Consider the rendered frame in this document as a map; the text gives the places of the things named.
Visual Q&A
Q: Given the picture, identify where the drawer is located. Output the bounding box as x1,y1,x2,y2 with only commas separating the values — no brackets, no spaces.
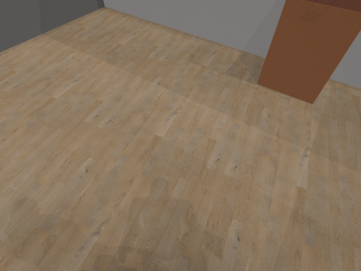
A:
304,0,361,12

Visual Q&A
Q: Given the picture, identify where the cabinet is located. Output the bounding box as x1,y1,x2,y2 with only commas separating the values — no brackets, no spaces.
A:
257,0,361,104

